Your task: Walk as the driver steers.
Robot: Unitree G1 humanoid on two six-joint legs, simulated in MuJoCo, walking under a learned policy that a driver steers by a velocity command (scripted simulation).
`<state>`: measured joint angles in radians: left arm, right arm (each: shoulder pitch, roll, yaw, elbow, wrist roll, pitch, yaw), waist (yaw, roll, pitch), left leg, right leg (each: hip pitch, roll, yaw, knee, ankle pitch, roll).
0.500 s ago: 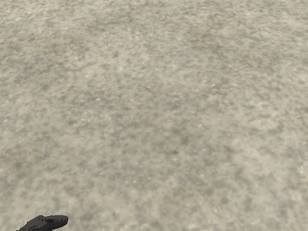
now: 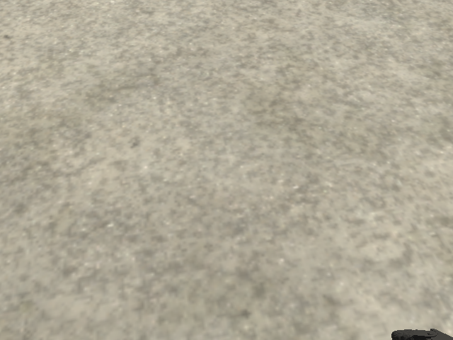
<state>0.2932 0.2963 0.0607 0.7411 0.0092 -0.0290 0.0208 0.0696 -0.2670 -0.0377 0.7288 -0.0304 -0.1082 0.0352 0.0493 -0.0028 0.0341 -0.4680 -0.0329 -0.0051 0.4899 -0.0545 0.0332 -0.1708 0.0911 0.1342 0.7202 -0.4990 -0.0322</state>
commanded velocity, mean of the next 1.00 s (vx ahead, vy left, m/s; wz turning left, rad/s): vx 0.10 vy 0.00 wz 0.41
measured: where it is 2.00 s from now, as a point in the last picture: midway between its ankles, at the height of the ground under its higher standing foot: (186, 279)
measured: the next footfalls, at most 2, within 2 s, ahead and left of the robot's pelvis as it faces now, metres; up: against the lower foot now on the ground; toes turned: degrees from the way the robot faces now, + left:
right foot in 0.36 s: +0.16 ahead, -0.12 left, +0.00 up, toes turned +16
left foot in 0.80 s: +0.05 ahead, +0.11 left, +0.00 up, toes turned +28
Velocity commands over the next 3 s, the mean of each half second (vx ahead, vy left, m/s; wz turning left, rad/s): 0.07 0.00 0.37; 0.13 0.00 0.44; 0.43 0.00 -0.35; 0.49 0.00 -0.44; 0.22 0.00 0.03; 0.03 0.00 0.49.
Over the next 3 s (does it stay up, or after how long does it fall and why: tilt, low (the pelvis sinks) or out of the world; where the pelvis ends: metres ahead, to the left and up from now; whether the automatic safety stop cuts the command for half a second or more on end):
stays up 0.83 0.22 0.02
